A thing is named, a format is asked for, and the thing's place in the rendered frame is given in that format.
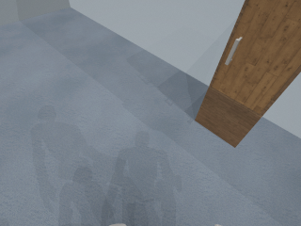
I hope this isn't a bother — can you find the cupboard door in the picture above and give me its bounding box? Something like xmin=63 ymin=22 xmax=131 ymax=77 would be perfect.
xmin=212 ymin=0 xmax=301 ymax=114

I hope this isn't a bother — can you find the handle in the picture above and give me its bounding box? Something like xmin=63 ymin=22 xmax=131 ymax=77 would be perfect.
xmin=225 ymin=37 xmax=242 ymax=65

